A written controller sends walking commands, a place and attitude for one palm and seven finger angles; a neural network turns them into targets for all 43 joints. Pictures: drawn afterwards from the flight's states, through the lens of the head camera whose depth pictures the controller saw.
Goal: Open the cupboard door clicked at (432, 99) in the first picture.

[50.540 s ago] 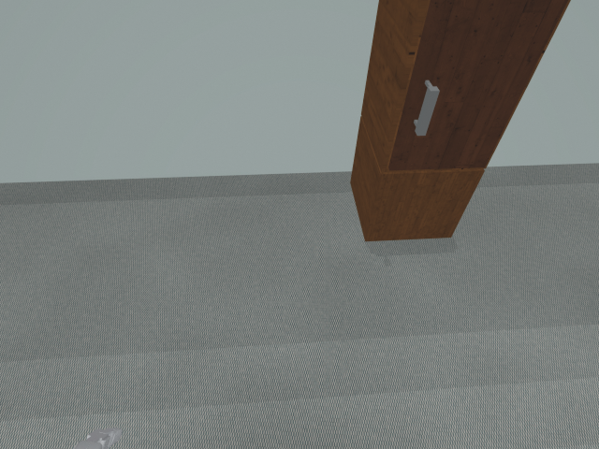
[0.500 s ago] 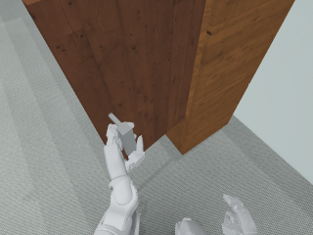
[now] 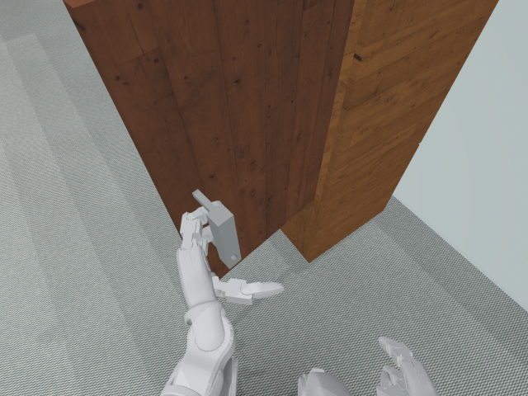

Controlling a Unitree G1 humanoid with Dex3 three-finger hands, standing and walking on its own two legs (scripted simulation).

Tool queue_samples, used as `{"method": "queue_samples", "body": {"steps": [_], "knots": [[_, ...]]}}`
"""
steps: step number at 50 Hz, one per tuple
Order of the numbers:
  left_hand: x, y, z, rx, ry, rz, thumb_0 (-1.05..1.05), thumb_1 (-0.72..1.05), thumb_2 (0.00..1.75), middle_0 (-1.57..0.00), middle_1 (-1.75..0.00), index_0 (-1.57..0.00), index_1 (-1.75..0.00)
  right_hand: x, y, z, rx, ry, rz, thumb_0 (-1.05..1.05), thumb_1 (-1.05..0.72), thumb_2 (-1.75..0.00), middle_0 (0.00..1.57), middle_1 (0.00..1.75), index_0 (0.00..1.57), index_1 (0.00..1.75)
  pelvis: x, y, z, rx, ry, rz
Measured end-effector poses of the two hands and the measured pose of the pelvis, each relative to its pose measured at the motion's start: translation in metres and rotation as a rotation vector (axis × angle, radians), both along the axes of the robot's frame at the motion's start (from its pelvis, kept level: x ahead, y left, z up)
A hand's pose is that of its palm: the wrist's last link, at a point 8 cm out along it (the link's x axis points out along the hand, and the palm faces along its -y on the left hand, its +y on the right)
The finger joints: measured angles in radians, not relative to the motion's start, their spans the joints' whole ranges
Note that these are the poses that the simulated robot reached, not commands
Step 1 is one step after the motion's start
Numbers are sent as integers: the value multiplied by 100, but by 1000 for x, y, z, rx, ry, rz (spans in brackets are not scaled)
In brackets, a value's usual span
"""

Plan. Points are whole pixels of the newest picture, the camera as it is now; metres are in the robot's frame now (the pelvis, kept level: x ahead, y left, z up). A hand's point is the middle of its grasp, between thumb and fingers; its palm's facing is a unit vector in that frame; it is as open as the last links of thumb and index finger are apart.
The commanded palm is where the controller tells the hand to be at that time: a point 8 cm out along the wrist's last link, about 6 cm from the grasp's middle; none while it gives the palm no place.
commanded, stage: open thumb and fingers to let go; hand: left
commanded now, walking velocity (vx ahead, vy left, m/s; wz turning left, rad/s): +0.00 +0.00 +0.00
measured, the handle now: (216, 229) +0.36 +0.09 +0.03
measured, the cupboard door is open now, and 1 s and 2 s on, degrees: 98 99 99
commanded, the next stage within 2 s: slide the hand sideways off the handle in 0.14 s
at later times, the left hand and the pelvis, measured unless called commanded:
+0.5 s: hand (230, 281) +0.28 +0.06 +0.03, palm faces -0.14 -0.99 +0.04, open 16.4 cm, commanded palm +0.26 +0.10 +0.02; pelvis -0.01 +0.02 -0.01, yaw -1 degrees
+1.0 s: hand (208, 307) +0.24 +0.09 +0.03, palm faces -0.04 -1.00 +0.03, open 16.3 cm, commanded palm +0.21 +0.14 +0.02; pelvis +0.00 +0.02 -0.01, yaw -1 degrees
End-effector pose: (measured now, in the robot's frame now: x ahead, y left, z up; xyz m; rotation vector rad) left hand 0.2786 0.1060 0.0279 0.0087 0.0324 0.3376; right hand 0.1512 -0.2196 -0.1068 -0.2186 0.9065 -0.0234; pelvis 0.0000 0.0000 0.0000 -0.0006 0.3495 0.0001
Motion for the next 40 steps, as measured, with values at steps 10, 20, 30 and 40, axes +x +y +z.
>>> {"method": "queue_samples", "body": {"steps": [10,20,30,40], "knots": [[-4,-7,0,4,0,-59,-1,-49,30,-22,-56,-23,-56,4,13,4,9,-30,8,1,-91,-90,20,30,20,30,-3,6,0,-10,-8,-4],[-9,12,-2,91,-53,-440,-1,-49,30,-19,-36,-12,-37,-1,11,1,11,-33,-8,1,-91,-90,20,30,20,30,-10,11,-8,-11,-13,3],[-20,8,1,-91,-36,-410,-1,-50,30,-12,-31,-13,-31,-10,10,6,5,-19,-49,1,-91,-90,20,30,20,30,-9,24,-6,-13,-17,-16],[-32,16,-6,-19,-24,-436,-1,-50,30,-12,-30,-14,-30,4,23,3,23,-27,-31,1,-91,-90,20,30,20,30,-6,26,-13,-17,-6,-19]]}}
